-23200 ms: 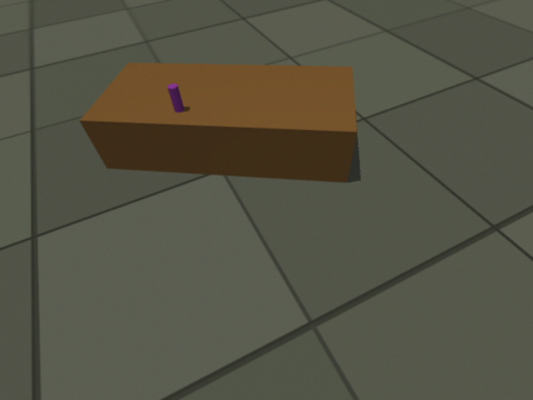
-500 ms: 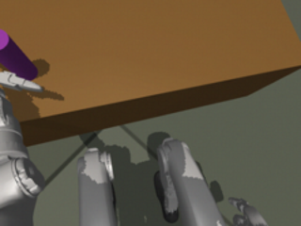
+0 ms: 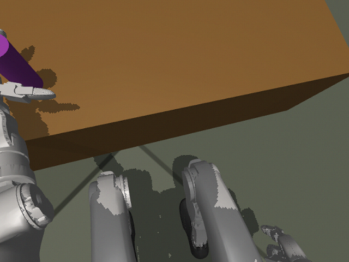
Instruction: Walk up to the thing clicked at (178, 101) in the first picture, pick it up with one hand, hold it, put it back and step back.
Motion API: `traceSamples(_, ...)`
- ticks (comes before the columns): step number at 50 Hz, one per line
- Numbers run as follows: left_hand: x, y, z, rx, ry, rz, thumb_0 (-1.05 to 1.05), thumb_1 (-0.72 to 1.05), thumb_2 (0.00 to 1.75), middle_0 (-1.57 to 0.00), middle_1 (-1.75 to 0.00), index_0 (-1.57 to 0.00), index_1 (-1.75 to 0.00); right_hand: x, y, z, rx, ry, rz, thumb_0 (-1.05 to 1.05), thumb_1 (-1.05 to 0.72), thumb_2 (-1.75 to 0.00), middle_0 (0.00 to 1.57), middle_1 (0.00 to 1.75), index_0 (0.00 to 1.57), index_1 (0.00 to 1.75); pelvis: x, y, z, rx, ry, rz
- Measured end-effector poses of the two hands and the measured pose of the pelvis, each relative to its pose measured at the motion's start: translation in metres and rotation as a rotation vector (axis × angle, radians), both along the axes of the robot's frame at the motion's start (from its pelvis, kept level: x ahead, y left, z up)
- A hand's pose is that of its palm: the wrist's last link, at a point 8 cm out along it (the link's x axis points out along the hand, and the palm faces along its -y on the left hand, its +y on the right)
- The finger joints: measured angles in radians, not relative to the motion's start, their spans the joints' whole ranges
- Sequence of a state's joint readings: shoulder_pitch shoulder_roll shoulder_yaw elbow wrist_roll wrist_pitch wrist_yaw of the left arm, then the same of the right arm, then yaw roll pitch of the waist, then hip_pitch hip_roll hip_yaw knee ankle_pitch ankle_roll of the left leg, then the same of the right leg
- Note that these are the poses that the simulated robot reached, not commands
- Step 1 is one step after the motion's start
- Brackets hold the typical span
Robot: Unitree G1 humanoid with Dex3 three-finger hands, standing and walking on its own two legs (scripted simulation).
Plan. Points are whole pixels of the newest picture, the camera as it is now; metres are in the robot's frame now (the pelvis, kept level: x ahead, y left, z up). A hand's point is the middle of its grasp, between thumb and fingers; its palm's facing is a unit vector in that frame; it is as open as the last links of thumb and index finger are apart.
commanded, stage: close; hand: left
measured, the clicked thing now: (14, 68) +0.53 +0.29 -0.02
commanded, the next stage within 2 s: settle in 0.54 s
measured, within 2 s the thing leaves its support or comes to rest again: leaves its support in 1.02 s
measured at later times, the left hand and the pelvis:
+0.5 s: hand (18, 64) +0.53 +0.27 +0.00, palm faces +0.27 -0.96 -0.02, open 6.9 cm; pelvis +0.00 +0.00 -0.01, yaw +0 degrees
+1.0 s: hand (19, 68) +0.52 +0.27 +0.00, palm faces +0.24 -0.97 -0.05, open 6.4 cm; pelvis +0.00 +0.00 +0.00, yaw +0 degrees
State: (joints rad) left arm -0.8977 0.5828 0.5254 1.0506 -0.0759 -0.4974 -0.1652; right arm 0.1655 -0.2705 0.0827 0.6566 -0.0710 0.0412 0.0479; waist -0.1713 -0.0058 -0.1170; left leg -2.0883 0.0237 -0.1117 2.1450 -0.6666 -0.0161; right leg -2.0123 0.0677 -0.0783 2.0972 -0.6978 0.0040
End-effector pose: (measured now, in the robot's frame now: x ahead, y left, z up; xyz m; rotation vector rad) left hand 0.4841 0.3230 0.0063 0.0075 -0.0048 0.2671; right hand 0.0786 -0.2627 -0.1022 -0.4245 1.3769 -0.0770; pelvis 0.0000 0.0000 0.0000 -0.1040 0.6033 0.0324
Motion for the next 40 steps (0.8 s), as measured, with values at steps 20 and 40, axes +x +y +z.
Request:
traceSamples(20, 0.004, -0.004, -0.008, 0.008, 0.011, 0.015, 0.0, -0.1, 0.58, -0.83, -0.75, -0.85, -0.74, -0.011, -0.003, -0.004, -0.004, 0.028, -0.01, 0.0, -0.9, -0.89, 0.21, 0.3, 0.2, 0.3, -0.001, -0.002, -0.005, 0.003, 0.002, -0.003)
traceSamples(40, 0.005, -0.002, -0.009, 0.004, -0.014, -0.014, -0.02, 0.09, 1.03, -0.9, -1.06, -0.93, -1.03, -0.004, -0.001, -0.015, 0.001, 0.013, 0.003, 0.0, -0.88, -0.89, 0.21, 0.3, 0.2, 0.3, -0.003, 0.001, -0.017, -0.006, -0.011, -0.002)
